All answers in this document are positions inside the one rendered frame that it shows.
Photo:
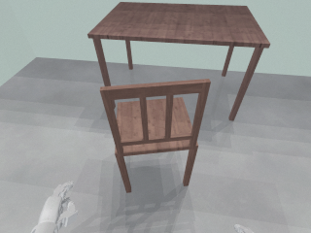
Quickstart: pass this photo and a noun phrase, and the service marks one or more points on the robot left hand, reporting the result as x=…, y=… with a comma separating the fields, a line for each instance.
x=54, y=207

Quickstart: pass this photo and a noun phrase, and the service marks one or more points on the table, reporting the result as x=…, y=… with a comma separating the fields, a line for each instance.
x=195, y=24

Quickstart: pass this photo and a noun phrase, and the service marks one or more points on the chair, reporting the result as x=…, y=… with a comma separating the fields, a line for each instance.
x=157, y=125

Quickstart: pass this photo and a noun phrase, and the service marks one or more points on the robot left forearm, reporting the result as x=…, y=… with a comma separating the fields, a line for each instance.
x=45, y=227

